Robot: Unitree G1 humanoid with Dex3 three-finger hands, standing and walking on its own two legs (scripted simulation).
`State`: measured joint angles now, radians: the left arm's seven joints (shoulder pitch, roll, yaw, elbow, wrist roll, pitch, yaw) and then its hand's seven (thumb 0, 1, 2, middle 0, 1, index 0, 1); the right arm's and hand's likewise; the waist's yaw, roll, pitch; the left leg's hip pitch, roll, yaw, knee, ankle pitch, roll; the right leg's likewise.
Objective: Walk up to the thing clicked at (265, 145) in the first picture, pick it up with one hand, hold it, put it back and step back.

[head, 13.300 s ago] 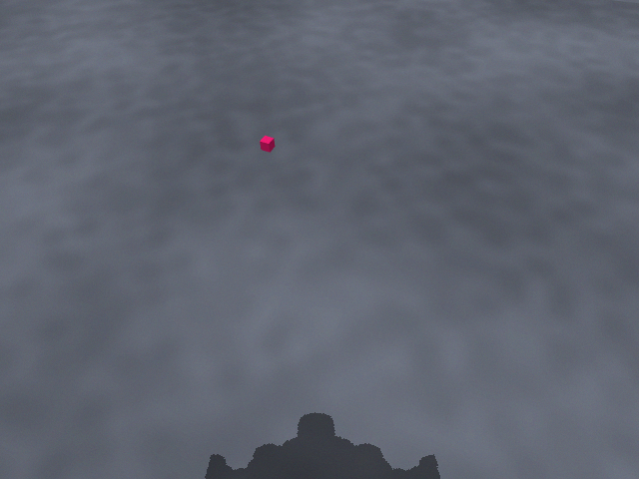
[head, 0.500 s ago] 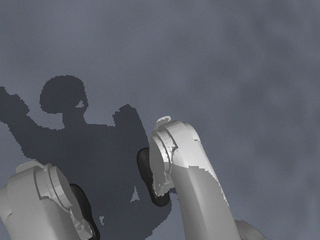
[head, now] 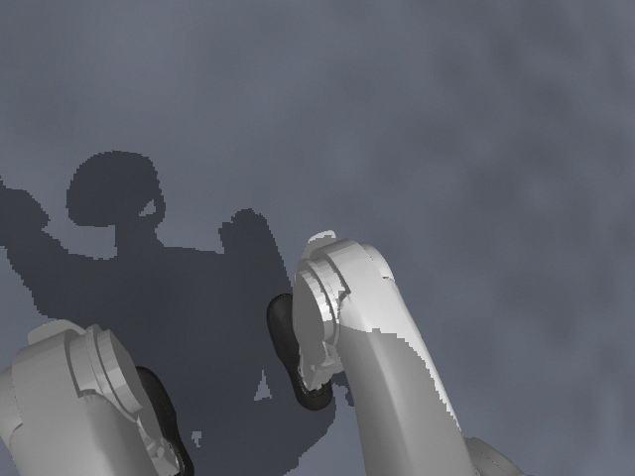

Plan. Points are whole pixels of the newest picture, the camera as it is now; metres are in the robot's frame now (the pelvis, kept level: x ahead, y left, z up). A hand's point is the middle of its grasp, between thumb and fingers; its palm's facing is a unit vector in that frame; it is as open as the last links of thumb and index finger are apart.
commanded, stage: rise first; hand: left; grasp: from above
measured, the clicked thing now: out of the picture +0.49 +0.33 -0.30
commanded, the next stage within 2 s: none
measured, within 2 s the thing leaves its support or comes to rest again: neither
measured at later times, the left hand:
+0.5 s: hand out of the picture +0.45 +0.36 -0.19, palm faces -0.04 -0.43 -0.90, open 13.0 cm
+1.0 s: hand out of the picture +0.46 +0.36 -0.19, palm faces -0.03 -0.43 -0.90, open 12.6 cm
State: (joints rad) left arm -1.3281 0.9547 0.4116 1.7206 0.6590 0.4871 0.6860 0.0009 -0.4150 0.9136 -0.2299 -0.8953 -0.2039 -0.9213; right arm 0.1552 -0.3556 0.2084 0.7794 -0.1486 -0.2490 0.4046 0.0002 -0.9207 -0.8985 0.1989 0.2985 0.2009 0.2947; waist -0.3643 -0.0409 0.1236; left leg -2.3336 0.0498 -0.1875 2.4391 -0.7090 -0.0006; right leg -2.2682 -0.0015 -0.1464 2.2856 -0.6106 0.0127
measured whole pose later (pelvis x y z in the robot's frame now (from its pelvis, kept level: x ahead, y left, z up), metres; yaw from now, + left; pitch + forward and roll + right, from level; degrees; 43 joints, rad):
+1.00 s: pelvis +0.00 +0.00 +0.01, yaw +0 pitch +33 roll -11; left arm -1.35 0.97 0.41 1.75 0.66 0.48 0.70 0.00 -0.29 0.81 -0.35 -0.77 -0.32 -0.80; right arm 0.16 -0.36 0.22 0.80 -0.16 -0.27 0.41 0.00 -0.92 -0.90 0.20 0.30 0.20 0.29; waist -0.38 -0.04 0.13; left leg -2.32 0.05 -0.19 2.42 -0.71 0.00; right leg -2.25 0.00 -0.15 2.27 -0.61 0.01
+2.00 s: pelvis +0.00 +0.00 +0.01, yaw +0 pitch +33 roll -11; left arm -1.36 0.98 0.41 1.75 0.65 0.48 0.72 0.00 -0.14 0.68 -0.48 -0.64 -0.45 -0.67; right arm 0.16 -0.36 0.22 0.80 -0.16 -0.28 0.42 0.00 -0.92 -0.90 0.20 0.30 0.20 0.29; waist -0.39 -0.04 0.14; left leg -2.31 0.05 -0.19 2.42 -0.71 0.00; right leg -2.24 0.00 -0.15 2.26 -0.61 0.02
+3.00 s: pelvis +0.00 +0.00 +0.01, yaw +0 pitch +33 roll -11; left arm -1.35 0.98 0.40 1.75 0.67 0.47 0.71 0.00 -0.13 0.66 -0.49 -0.63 -0.46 -0.66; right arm 0.17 -0.36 0.22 0.81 -0.17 -0.30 0.41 0.00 -0.92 -0.90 0.20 0.30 0.20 0.29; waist -0.39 -0.05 0.15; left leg -2.30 0.05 -0.19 2.42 -0.71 0.00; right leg -2.24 0.01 -0.15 2.26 -0.60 0.02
